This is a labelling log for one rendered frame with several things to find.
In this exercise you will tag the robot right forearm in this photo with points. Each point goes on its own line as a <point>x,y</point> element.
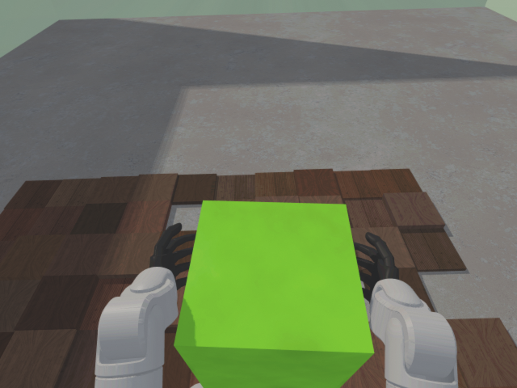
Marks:
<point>420,345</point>

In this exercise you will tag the robot left forearm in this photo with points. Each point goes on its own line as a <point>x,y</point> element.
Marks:
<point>131,332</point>

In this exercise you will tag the right robot hand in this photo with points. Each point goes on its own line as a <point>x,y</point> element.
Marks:
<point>383,266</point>

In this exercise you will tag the carton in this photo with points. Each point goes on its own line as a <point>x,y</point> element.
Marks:
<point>273,297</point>

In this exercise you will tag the left robot hand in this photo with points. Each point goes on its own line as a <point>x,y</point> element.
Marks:
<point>163,256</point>

